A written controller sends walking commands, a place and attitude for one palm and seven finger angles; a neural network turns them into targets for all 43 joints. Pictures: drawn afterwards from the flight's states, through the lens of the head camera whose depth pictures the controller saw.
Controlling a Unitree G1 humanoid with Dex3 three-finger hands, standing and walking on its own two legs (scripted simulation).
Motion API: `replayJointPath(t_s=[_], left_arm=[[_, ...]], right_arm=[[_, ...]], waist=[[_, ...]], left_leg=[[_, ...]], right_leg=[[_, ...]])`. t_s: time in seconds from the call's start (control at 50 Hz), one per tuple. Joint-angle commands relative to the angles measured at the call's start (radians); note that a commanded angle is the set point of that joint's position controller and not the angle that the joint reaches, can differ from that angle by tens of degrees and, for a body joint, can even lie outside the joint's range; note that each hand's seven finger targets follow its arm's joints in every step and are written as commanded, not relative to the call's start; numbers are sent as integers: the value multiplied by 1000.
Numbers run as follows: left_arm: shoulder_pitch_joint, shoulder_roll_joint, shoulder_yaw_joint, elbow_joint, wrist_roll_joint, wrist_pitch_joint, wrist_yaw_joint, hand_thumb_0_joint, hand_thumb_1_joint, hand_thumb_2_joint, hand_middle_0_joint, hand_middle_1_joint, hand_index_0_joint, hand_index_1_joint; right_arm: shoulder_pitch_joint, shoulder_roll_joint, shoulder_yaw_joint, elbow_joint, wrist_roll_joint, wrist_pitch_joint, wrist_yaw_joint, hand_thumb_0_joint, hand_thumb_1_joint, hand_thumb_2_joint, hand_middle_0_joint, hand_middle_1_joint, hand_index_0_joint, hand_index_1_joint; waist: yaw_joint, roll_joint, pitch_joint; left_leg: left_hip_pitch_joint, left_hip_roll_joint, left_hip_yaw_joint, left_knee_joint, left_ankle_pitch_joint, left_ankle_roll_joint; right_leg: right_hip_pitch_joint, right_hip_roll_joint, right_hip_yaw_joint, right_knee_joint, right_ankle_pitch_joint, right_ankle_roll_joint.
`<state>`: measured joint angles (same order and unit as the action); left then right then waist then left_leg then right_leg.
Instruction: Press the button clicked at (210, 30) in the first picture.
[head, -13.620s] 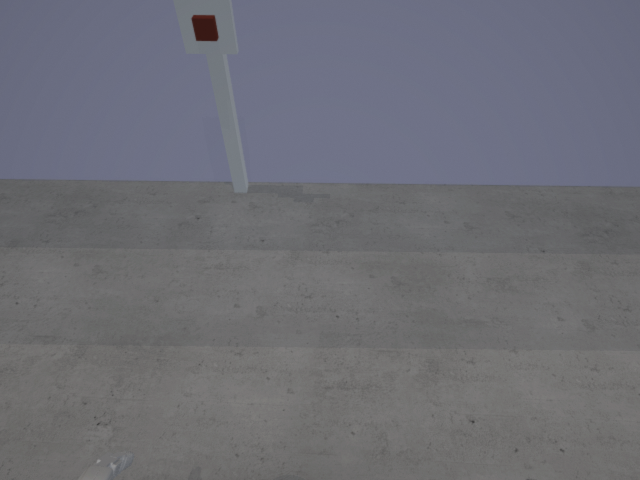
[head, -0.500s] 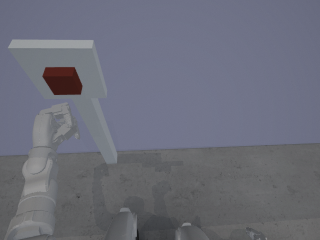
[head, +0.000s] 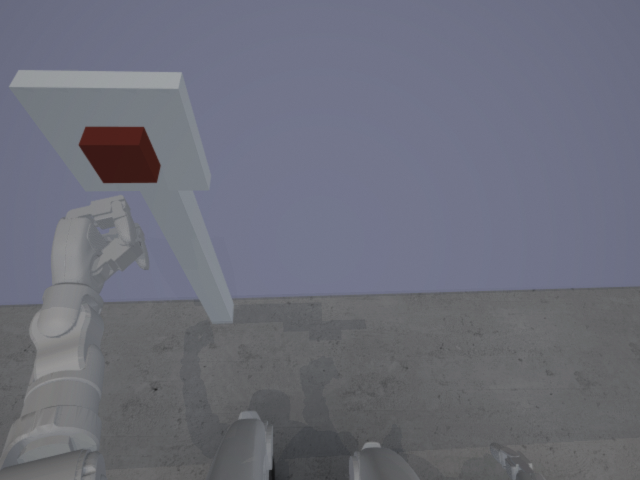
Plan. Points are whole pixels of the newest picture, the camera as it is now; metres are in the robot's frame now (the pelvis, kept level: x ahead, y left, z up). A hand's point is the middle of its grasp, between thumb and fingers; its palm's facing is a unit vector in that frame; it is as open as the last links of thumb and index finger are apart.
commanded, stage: press the button with the knuckle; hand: left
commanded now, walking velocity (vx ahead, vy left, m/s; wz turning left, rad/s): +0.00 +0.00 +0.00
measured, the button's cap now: (123, 154) +0.50 +0.27 +0.08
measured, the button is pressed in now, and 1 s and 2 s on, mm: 0 11 0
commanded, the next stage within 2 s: hold the button down briefly in 1.02 s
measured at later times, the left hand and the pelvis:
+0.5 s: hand (140, 211) +0.43 +0.24 +0.05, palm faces +0.10 -0.99 -0.02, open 3.1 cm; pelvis +0.00 +0.01 +0.00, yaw -1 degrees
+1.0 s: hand (140, 202) +0.45 +0.25 +0.04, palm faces +0.10 -0.99 -0.02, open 2.7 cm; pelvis -0.02 +0.01 -0.02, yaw +0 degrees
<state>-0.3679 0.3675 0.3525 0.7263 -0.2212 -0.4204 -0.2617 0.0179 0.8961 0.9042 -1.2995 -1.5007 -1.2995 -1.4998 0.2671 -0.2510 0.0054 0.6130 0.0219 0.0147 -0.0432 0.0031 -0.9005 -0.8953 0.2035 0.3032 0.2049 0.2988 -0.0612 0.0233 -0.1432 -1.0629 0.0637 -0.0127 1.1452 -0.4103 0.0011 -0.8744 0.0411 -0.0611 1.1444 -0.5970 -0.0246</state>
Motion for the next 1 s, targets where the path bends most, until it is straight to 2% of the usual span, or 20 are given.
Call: replayJointPath(t_s=[0.0, 0.08, 0.12, 0.28, 0.32, 0.36, 0.4, 0.44, 0.46, 0.48, 0.5, 0.52, 0.56, 0.6, 0.66, 0.68, 0.76, 0.86, 0.88, 0.98], left_arm=[[-388, 215, 17, -218, -12, -90, -20, 0, 900, 900, -1300, -1500, -1300, -1500], [-421, 240, 36, -164, -6, -76, -17, 0, 900, 900, -1300, -1500, -1300, -1500], [-423, 213, 14, -153, -1, -62, -11, 0, 900, 900, -1300, -1500, -1300, -1500], [-432, 288, 88, -84, 21, -50, 30, 0, 900, 900, -1300, -1500, -1300, -1500], [-492, 298, 85, -86, 31, -62, 34, 0, 900, 900, -1300, -1500, -1300, -1500], [-513, 268, 62, -92, 31, -75, 29, 0, 900, 900, -1300, -1500, -1300, -1500], [-514, 288, 75, -74, 34, -81, 22, 0, 900, 900, -1300, -1500, -1300, -1500], [-540, 271, 50, -56, 37, -79, 11, 0, 900, 900, -1300, -1500, -1300, -1500], [-589, 238, 17, -60, 35, -82, 4, 0, 900, 900, -1300, -1500, -1300, -1500], [-569, 267, 45, -25, 40, -75, 4, 0, 900, 900, -1300, -1500, -1300, -1500], [-591, 257, 33, -28, 36, -72, 2, 0, 900, 900, -1300, -1500, -1300, -1500], [-574, 282, 59, -2, 33, -65, 2, 0, 900, 900, -1300, -1500, -1300, -1500], [-601, 312, 80, -5, 35, -68, 4, 0, 900, 900, -1300, -1500, -1300, -1500], [-624, 291, 64, 5, 39, -69, 6, 0, 900, 900, -1300, -1500, -1300, -1500], [-706, 305, 62, 26, 48, -81, 13, 0, 900, 900, -1300, -1500, -1300, -1500], [-706, 318, 73, 51, 55, -82, 14, 0, 900, 900, -1300, -1500, -1300, -1500], [-801, 287, 27, 49, 63, -96, 13, 0, 900, 900, -1300, -1500, -1300, -1500], [-909, 290, 8, 87, 79, -94, 27, 0, 900, 900, -1300, -1500, -1300, -1500], [-909, 295, 14, 93, 83, -92, 31, 0, 900, 900, -1300, -1500, -1300, -1500], [-985, 345, 19, 155, 96, -83, 38, 0, 900, 900, -1300, -1500, -1300, -1500]], right_arm=[[61, -157, -62, -75, 4, -38, -20, 0, -900, -900, 200, 300, 200, 300], [74, -167, -66, -58, 2, -40, -23, 0, -900, -900, 200, 300, 200, 300], [79, -165, -65, -61, 2, -39, -20, 0, -900, -900, 200, 300, 200, 300], [94, -167, -60, -75, -5, -18, -10, 0, -900, -900, 200, 300, 200, 300], [102, -167, -59, -70, -7, -14, -9, 0, -900, -900, 200, 300, 200, 300], [109, -166, -63, -70, -10, -13, -5, 0, -900, -900, 200, 300, 200, 300], [118, -172, -66, -59, -10, -8, -6, 0, -900, -900, 200, 300, 200, 300], [121, -174, -65, -56, -8, -3, -5, 0, -900, -900, 200, 300, 200, 300], [125, -171, -64, -50, -10, -4, -4, 0, -900, -900, 200, 300, 200, 300], [129, -177, -67, -45, -9, -1, -5, 0, -900, -900, 200, 300, 200, 300], [130, -177, -67, -43, -10, 1, -6, 0, -900, -900, 200, 300, 200, 300], [136, -181, -67, -41, -9, 3, -7, 0, -900, -900, 200, 300, 200, 300], [142, -185, -66, -41, -12, 5, -9, 0, -900, -900, 200, 300, 200, 300], [144, -178, -65, -39, -11, 9, -7, 0, -900, -900, 200, 300, 200, 300], [148, -181, -62, -26, -14, 9, -10, 0, -900, -900, 200, 300, 200, 300], [150, -183, -62, -25, -15, 11, -11, 0, -900, -900, 200, 300, 200, 300], [158, -182, -61, -17, -19, 11, -11, 0, -900, -900, 200, 300, 200, 300], [168, -191, -58, -3, -24, 8, -11, 0, -900, -900, 200, 300, 200, 300], [168, -192, -60, -2, -24, 8, -11, 0, -900, -900, 200, 300, 200, 300], [176, -203, -49, 8, -25, 3, -18, 0, -900, -900, 200, 300, 200, 300]], waist=[[-26, 95, -379], [-24, 77, -382], [-23, 90, -387], [-7, 53, -389], [-20, 66, -385], [-32, 66, -401], [-30, 84, -416], [-38, 108, -401], [-55, 117, -397], [-42, 112, -391], [-54, 108, -393], [-45, 78, -398], [-42, 89, -417], [-46, 102, -413], [-71, 99, -387], [-67, 98, -387], [-86, 145, -403], [-113, 154, -402], [-108, 157, -429], [-135, 130, -403]], left_leg=[[458, -28, -32, -81, 213, 33], [469, -24, -46, -85, 202, 31], [485, -24, -51, -91, 206, 30], [421, -26, -37, -91, 210, 32], [427, -23, -42, -86, 205, 32], [446, -23, -45, -80, 218, 33], [478, -17, -50, -81, 238, 29], [492, -16, -59, -88, 209, 25], [505, -16, -66, -85, 212, 27], [504, -13, -70, -91, 195, 22], [499, -16, -66, -85, 196, 28], [488, -15, -68, -87, 201, 29], [489, -15, -70, -83, 219, 29], [502, -15, -72, -86, 219, 26], [482, -13, -80, -76, 180, 31], [478, -13, -80, -77, 167, 28], [524, -11, -99, -76, 166, 26], [522, -10, -120, -75, 95, 25], [528, -10, -118, -72, 93, 25], [458, -10, -118, -61, 11, 32]], right_leg=[[-30, 6, 53, -184, 330, 9], [-59, 7, 44, -184, 295, 6], [-71, 6, 35, -183, 289, 4], [-33, 9, 40, -174, 307, 9], [-52, 12, 40, -169, 294, 9], [-59, 14, 38, -167, 299, 6], [-78, 16, 34, -166, 305, 5], [-113, 17, 28, -170, 262, 2], [-130, 17, 25, -169, 261, 0], [-141, 17, 21, -169, 241, -1], [-137, 15, 26, -174, 249, 2], [-122, 16, 24, -174, 254, 1], [-117, 15, 25, -165, 265, -1], [-133, 15, 20, -166, 257, 1], [-170, 16, 21, -161, 227, 1], [-175, 16, 22, -162, 215, 2], [-218, 17, 17, -153, 206, -5], [-273, 16, 11, -143, 163, -5], [-272, 16, 13, -143, 160, -4], [-291, 18, 21, -144, 117, 0]])
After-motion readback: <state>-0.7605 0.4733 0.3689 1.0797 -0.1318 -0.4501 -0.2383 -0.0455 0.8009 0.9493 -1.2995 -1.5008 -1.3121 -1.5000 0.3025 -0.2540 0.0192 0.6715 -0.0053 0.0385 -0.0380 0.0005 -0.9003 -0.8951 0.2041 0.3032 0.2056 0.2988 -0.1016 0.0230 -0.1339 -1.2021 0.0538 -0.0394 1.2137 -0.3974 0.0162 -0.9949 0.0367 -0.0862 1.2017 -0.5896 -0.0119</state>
